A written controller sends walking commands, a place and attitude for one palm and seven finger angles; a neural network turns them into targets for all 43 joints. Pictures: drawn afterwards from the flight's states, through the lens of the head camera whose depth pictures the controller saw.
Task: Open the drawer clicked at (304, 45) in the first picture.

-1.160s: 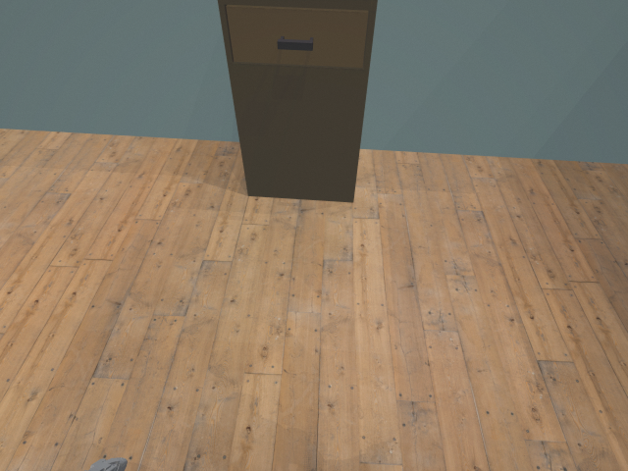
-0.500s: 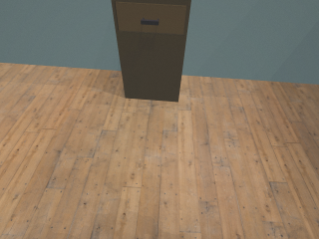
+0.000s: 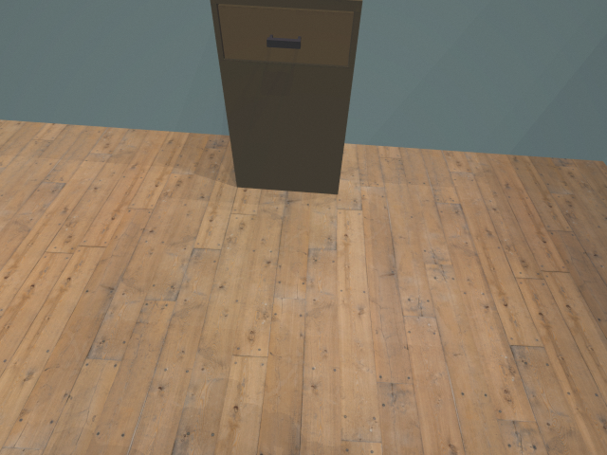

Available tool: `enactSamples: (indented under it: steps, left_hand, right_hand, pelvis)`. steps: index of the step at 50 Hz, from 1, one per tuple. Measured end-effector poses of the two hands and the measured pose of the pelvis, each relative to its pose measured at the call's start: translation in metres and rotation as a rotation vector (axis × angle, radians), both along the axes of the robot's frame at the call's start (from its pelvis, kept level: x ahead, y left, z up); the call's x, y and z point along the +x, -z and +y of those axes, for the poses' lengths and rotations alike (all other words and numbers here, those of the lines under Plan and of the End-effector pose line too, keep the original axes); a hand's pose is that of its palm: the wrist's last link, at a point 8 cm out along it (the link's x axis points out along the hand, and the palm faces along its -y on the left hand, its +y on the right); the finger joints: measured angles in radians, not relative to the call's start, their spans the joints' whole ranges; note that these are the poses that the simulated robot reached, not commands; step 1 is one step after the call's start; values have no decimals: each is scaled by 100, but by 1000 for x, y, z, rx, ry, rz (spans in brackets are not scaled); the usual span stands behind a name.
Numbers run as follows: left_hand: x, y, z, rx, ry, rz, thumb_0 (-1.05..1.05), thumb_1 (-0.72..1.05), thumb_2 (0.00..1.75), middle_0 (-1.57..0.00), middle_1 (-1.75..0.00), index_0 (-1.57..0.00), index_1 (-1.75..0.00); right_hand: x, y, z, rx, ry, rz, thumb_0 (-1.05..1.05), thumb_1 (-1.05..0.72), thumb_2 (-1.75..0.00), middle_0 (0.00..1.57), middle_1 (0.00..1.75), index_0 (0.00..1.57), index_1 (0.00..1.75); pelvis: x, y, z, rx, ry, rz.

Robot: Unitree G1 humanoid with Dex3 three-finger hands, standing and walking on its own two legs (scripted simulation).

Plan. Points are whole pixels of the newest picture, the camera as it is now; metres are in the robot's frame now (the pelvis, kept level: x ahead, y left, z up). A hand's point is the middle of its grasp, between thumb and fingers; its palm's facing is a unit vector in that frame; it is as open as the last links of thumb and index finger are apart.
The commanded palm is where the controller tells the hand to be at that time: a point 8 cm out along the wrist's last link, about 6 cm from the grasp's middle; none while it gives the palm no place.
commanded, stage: look at it before walking up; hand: left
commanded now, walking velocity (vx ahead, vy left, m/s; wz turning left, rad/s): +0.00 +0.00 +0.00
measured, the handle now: (284, 40) +1.40 +0.14 -0.03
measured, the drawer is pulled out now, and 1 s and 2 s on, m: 0.00 0.00 0.00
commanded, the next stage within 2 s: walk to a spot facing it in 0.28 s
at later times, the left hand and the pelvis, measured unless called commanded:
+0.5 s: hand out of the picture +0.07 +0.24 -0.16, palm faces -0.02 -0.95 -0.32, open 7.3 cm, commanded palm none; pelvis +0.01 +0.00 +0.00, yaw +0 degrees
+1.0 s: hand (210, 394) +0.25 +0.17 -0.19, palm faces -0.10 -0.98 -0.20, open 7.3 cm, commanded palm none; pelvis +0.16 -0.01 -0.02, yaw -4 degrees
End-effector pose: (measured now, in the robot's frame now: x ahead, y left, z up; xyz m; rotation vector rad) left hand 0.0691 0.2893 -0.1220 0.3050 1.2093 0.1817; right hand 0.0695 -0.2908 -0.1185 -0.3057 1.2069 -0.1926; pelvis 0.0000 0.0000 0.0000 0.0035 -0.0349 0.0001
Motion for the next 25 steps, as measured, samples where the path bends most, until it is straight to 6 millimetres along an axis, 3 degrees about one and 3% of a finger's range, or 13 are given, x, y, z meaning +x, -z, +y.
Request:
enactSamples:
  steps: [20, 25]
  left_hand:
    - [0, -1, 4, 8, -6, 20, 0, 91, 90, -21, -30, -21, -30]
    - [-4, 6, -4, -8, -18, 36, 0, 91, 90, -20, -30, -20, -30]
  right_hand:
    - [11, -1, 0, -2, -5, -1, 0, -91, -90, 20, 30, 20, 30]
    - [9, 5, 9, 16, 1, 10, 0, -91, -90, 20, 30, 20, 30]
  pelvis:
    - [6, -1, 1, 0, 1, 2]
    - [14, 2, 1, -1, 8, 6]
